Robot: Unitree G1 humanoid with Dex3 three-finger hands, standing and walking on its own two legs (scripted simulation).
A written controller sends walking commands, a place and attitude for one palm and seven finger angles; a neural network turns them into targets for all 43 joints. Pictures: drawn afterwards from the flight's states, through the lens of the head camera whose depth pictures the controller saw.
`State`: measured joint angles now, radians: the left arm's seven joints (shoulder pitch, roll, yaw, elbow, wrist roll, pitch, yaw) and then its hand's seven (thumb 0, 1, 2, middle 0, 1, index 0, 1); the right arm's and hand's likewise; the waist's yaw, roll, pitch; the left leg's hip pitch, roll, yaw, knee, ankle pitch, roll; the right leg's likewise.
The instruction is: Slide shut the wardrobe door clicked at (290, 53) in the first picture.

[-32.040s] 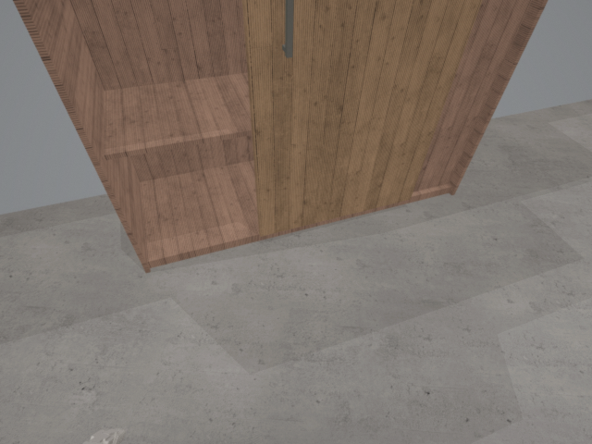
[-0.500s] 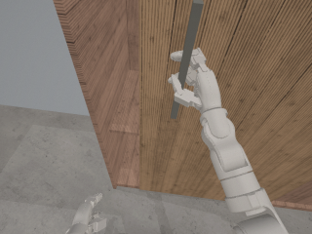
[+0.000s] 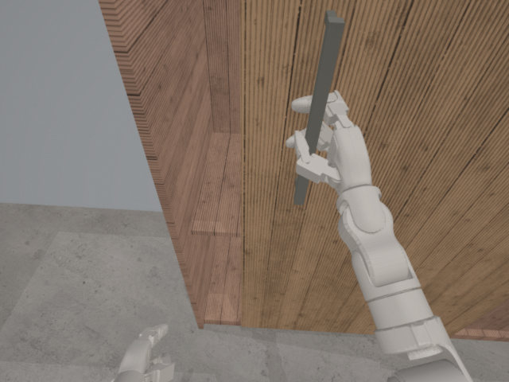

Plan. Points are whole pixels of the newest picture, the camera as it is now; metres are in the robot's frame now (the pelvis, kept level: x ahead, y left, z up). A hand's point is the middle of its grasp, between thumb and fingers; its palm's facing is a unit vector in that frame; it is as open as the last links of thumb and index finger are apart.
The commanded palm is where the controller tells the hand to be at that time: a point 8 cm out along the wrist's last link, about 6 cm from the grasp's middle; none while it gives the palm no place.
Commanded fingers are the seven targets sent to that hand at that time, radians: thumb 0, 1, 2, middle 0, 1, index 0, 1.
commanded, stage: step sideways, sliding the door along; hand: right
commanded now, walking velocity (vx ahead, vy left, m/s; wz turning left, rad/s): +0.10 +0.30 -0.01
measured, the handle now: (311, 126) +0.42 -0.05 +0.22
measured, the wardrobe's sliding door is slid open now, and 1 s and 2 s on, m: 0.14 0.00 0.00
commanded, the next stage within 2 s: stop walking and hold the door there in 1.92 s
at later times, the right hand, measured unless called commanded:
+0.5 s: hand (281, 153) +0.37 -0.01 +0.20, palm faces +0.15 +0.99 -0.06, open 6.1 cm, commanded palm +0.34 +0.01 +0.21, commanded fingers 0.00 -0.90 -0.90 0.45 1.40 0.45 1.40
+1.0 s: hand (190, 153) +0.37 +0.12 +0.20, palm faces -0.02 +0.99 -0.14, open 6.4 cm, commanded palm +0.34 +0.08 +0.21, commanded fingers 0.00 -0.90 -0.90 0.45 1.40 0.45 1.40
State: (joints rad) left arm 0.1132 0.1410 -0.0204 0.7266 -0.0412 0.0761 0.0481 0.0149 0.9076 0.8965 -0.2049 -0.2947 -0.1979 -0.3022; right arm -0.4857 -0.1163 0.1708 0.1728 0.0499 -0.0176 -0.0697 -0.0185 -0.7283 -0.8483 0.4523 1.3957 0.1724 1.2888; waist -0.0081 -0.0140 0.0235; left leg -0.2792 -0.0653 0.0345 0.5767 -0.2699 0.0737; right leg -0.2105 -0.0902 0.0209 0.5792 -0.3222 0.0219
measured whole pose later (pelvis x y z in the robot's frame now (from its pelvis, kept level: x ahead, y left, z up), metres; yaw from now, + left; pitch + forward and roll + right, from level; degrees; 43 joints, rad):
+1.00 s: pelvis +0.04 +0.21 -0.01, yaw -4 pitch -1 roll +0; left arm 0.05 0.16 0.03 0.58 -0.04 0.09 0.01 0.01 0.91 0.90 -0.20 -0.29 -0.20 -0.30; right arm -0.28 -0.16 0.12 -0.13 0.06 -0.01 -0.08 -0.01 -0.79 -0.81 0.46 1.39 0.14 1.29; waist -0.02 -0.04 0.05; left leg -0.30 -0.10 0.07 0.62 -0.32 0.07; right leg -0.21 -0.20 -0.01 0.57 -0.33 0.13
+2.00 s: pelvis +0.07 +0.35 -0.01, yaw -5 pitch -1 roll +3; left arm 0.11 0.22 0.05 0.58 -0.07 0.04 -0.01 0.02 0.91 0.90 -0.20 -0.29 -0.19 -0.30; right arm -0.23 -0.19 -0.14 -0.20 0.08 0.04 -0.18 0.00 -0.82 -0.87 0.47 1.46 0.12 1.28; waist -0.09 -0.06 0.08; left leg -0.19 0.02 0.10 0.61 -0.38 -0.03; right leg -0.24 -0.30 0.06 0.61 -0.32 0.12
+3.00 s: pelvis +0.05 +0.28 +0.00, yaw +2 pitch -2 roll +0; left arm 0.13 0.16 -0.04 0.65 -0.04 0.00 0.04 0.02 0.91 0.90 -0.21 -0.30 -0.20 -0.30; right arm -0.14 -0.19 -0.09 -0.21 0.06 0.01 -0.21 0.01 -0.81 -0.84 0.40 1.44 0.18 1.29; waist -0.01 0.00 0.03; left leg -0.22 0.15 -0.01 0.52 -0.26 -0.12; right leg -0.19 -0.20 -0.17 0.57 -0.32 0.10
